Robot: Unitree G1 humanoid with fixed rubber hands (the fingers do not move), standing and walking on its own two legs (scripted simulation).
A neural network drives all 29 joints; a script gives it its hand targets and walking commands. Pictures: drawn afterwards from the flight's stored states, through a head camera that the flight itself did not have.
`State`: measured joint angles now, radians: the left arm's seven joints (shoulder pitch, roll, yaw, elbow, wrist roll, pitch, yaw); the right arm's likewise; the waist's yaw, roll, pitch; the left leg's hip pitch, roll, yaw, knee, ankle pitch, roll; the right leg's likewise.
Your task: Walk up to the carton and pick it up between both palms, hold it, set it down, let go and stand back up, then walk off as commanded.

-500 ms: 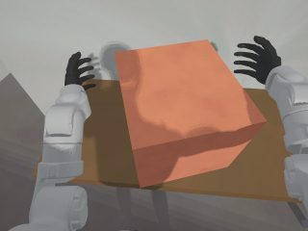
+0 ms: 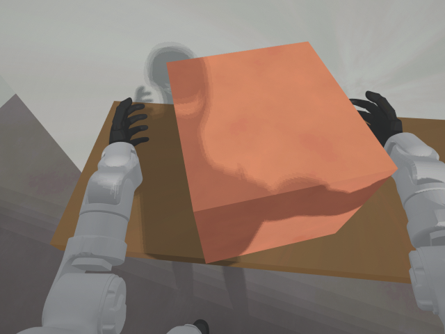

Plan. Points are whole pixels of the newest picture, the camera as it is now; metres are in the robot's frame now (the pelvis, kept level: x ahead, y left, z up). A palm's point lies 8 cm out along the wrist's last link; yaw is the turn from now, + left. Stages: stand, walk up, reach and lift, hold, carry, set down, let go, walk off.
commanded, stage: reach and lift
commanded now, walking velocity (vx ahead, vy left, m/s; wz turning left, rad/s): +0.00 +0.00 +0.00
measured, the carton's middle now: (256, 153) +0.44 -0.01 +0.04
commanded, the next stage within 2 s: none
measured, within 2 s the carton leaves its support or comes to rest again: neither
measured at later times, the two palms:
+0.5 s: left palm (132, 155) +0.38 +0.22 +0.06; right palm (372, 136) +0.47 -0.21 +0.08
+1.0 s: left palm (148, 158) +0.39 +0.19 +0.06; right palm (361, 134) +0.48 -0.19 +0.07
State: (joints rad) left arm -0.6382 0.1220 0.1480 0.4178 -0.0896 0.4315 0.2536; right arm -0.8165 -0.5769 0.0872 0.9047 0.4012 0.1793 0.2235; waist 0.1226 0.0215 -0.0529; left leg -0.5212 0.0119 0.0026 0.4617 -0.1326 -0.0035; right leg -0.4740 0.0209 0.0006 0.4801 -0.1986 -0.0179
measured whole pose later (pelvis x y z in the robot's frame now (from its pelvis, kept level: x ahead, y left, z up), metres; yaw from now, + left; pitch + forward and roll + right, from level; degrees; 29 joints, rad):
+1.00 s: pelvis +0.01 -0.01 +0.00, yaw +0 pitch +17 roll +0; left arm -0.56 -0.01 0.18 0.51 -0.09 0.12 0.23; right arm -0.86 -0.47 0.11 1.02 0.40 -0.01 0.17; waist 0.13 0.02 -0.13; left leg -0.64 0.02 0.00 0.46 -0.13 0.00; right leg -0.59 0.03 0.00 0.48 -0.19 -0.02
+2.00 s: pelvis +0.02 -0.01 +0.00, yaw +0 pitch +15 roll +0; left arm -0.56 -0.08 0.37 0.68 0.00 -0.02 0.18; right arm -0.87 -0.32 -0.01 1.15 0.14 -0.09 0.21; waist 0.13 0.02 -0.16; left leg -0.57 0.02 0.00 0.44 -0.14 -0.01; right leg -0.53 0.03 0.00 0.48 -0.21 -0.03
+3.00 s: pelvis +0.00 -0.01 +0.00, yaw +0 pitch +11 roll +0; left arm -0.63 0.05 0.19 0.66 -0.01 0.22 0.21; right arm -0.79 -0.32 0.02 1.00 0.14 0.09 0.11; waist 0.13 -0.01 -0.22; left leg -0.51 0.03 0.00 0.44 -0.13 -0.01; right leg -0.47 0.03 0.00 0.46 -0.19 -0.03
